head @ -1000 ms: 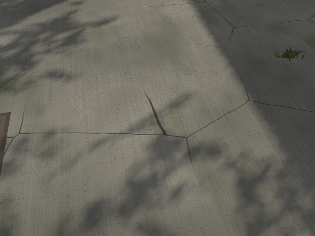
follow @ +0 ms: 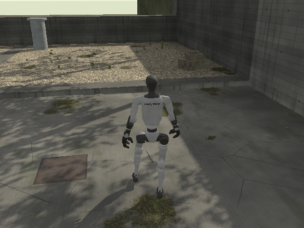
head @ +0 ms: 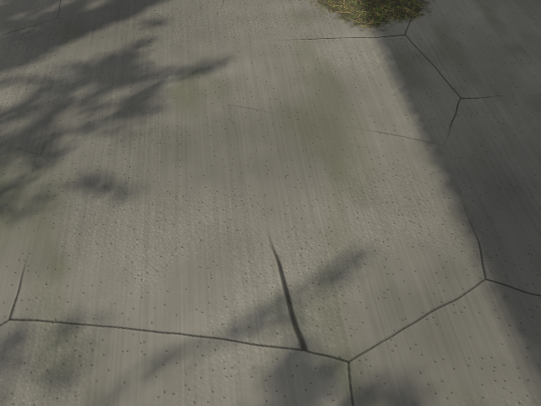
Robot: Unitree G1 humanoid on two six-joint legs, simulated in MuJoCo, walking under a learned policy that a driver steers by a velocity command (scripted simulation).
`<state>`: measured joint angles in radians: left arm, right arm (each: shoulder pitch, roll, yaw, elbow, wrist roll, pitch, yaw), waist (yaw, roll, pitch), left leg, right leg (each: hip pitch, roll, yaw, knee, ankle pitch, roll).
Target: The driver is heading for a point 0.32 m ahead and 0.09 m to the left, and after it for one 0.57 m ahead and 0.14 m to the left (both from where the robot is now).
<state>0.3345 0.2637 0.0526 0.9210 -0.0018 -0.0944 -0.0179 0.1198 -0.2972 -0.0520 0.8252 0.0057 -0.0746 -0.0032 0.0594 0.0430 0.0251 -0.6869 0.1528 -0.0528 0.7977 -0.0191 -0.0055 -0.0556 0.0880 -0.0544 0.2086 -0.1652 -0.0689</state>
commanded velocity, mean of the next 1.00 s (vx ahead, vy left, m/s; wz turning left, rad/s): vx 0.18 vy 0.00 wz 0.28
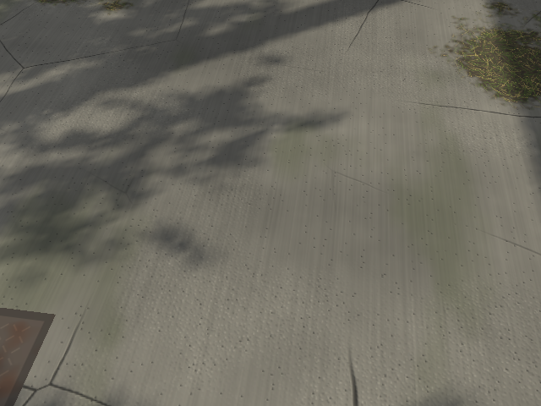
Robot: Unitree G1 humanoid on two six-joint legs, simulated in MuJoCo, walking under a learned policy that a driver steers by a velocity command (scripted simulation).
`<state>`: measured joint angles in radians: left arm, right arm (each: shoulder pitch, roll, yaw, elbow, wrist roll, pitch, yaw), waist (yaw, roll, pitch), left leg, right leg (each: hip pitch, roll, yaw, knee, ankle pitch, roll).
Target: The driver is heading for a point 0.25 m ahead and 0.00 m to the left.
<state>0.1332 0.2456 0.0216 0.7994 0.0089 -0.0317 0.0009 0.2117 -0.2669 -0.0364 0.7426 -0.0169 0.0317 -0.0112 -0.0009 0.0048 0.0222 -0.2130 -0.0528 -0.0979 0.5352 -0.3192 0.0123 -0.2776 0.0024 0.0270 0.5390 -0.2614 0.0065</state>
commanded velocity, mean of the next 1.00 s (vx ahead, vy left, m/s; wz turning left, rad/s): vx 0.00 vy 0.00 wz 0.01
